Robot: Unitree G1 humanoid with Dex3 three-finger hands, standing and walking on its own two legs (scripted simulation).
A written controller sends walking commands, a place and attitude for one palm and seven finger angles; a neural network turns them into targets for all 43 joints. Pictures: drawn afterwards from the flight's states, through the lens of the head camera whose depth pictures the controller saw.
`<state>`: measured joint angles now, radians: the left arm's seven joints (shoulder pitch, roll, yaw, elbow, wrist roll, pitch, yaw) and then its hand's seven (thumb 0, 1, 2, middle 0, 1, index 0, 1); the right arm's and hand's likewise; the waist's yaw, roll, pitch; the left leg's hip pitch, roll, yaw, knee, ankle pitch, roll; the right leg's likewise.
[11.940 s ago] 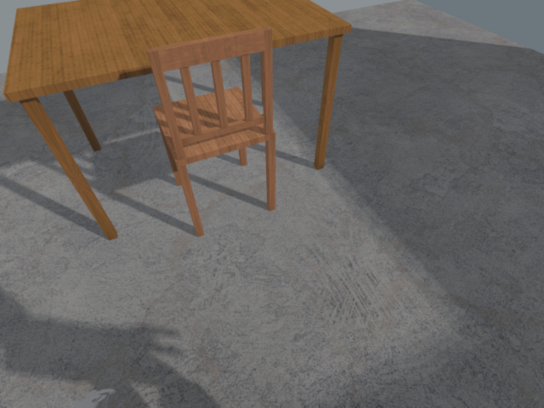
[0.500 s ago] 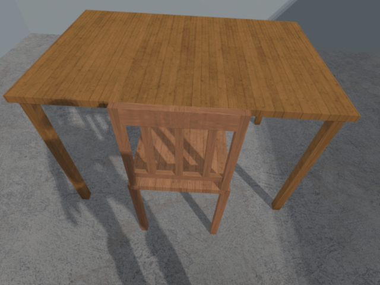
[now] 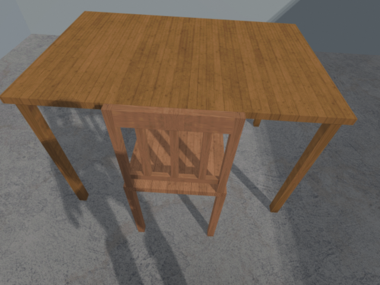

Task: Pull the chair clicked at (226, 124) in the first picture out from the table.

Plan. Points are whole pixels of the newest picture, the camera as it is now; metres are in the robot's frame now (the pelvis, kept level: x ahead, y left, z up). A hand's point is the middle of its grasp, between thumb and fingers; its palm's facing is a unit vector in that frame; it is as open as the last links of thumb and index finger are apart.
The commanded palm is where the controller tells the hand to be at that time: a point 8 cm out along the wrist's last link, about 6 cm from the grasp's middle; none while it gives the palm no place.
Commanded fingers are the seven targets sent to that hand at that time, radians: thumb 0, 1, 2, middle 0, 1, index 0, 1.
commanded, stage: look again from close up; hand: left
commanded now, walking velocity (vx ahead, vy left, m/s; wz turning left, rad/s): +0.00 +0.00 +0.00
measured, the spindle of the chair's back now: (174, 154) +0.52 +0.08 -0.11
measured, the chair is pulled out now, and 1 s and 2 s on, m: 0.00 0.00 0.00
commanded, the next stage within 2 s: shuffle to correct the standing spot in 0.16 s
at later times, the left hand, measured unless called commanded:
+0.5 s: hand out of the picture -0.02 +0.13 -0.18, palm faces +0.01 -0.99 -0.15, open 7.3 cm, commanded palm none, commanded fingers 0.00 0.90 0.90 -0.20 -0.30 -0.20 -0.30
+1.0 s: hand out of the picture +0.06 +0.06 -0.19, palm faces +0.06 -0.99 -0.08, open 7.3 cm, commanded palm none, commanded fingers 0.00 0.90 0.90 -0.20 -0.30 -0.20 -0.30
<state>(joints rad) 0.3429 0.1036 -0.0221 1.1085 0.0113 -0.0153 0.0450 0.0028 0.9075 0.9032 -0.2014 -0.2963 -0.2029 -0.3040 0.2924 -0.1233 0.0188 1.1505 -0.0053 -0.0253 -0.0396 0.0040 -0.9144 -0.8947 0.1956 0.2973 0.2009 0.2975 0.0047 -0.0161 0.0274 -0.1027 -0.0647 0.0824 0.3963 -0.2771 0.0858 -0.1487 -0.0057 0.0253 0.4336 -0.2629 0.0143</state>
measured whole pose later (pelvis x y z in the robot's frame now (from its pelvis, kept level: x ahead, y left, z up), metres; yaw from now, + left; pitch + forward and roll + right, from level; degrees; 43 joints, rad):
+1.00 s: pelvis +0.10 -0.07 -0.01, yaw -2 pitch -1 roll +0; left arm 0.37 0.10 0.01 1.10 0.01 -0.01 0.04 0.00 0.91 0.90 -0.20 -0.30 -0.20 -0.30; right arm 0.16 -0.10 -0.01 1.06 0.00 -0.03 -0.05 0.00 -0.93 -0.89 0.19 0.30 0.20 0.30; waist 0.03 -0.07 0.05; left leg -0.27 0.02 0.09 0.56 -0.26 0.03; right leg -0.10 0.07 -0.06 0.49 -0.37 -0.07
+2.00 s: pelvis +0.06 -0.03 +0.00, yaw -1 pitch +0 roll -1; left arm 0.39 0.17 -0.02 1.05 0.02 0.00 0.04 0.00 0.91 0.90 -0.20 -0.30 -0.20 -0.30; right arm 0.30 -0.15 0.01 1.06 -0.01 0.00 -0.01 0.01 -0.92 -0.89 0.20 0.30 0.20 0.30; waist 0.01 -0.03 0.01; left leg -0.30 -0.05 0.07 0.46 -0.16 0.09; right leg -0.17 0.01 -0.05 0.47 -0.30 -0.02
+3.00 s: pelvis +0.10 -0.02 +0.00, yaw -2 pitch +0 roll +0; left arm 0.33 0.16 -0.03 1.09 0.02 -0.01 0.04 0.00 0.91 0.90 -0.20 -0.30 -0.20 -0.30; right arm 0.25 -0.15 0.02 1.13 0.00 -0.02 -0.02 0.00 -0.92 -0.89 0.20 0.30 0.20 0.30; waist 0.01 -0.04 0.04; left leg -0.19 -0.09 0.08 0.37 -0.18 0.11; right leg -0.06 -0.02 -0.03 0.38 -0.31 0.01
